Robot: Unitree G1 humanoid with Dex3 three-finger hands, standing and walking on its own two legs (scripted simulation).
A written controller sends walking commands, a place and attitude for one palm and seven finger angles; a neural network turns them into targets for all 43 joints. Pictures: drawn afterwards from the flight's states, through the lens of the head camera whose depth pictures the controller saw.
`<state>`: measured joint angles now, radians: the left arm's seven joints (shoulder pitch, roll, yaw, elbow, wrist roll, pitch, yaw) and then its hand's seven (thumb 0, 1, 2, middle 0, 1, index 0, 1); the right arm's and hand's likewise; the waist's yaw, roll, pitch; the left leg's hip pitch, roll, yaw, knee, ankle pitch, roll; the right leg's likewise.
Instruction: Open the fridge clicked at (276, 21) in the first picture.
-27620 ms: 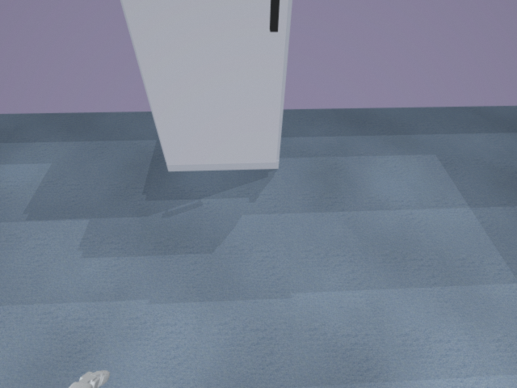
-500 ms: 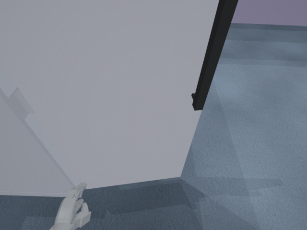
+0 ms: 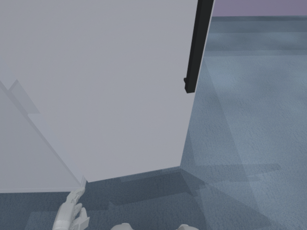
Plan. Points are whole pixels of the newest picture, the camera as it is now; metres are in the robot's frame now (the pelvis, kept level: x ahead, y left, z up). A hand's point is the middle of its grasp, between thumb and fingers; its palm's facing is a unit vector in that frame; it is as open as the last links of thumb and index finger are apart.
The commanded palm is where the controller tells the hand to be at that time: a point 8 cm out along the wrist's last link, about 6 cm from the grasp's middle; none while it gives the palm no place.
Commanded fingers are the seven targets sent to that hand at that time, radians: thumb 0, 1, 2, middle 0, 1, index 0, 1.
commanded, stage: step back with the hand held close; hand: right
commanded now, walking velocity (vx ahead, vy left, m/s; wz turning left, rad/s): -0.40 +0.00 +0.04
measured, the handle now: (196, 33) +0.57 -0.09 +0.24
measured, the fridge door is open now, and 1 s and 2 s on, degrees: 80 80 80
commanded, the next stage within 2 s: stop stepping back and stand still in 0.46 s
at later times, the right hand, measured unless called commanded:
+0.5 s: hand out of the picture +0.10 -0.29 +0.19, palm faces +0.56 +0.73 -0.38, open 7.4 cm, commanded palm +0.02 -0.32 +0.20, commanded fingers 0.00 -0.90 -0.90 0.20 0.30 0.20 0.30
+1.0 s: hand out of the picture +0.02 -0.28 +0.19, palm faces +0.43 +0.81 -0.41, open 7.4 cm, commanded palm -0.04 -0.32 +0.20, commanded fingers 0.00 -0.90 -0.90 0.20 0.30 0.20 0.30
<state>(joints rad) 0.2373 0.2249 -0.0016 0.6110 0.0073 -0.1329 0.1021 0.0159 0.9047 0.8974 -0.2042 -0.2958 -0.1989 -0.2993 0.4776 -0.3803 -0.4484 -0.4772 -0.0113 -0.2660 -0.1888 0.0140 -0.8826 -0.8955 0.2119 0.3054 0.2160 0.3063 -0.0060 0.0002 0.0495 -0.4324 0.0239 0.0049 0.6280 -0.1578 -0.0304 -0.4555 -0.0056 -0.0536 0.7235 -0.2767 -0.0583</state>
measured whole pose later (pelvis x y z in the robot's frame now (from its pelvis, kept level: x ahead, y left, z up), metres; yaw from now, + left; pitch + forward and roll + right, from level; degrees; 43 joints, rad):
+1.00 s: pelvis -0.19 -0.02 +0.02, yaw +1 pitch -3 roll +2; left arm 0.30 0.22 0.01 0.64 0.02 -0.11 0.10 0.02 0.91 0.90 -0.20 -0.30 -0.20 -0.30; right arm 0.54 -0.42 -0.42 -0.44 0.02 -0.16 -0.17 0.01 -0.88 -0.90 0.21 0.31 0.22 0.31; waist 0.06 0.02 -0.04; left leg -0.23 -0.02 0.02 0.56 -0.41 0.04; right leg -0.37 -0.03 -0.05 0.55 -0.25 -0.03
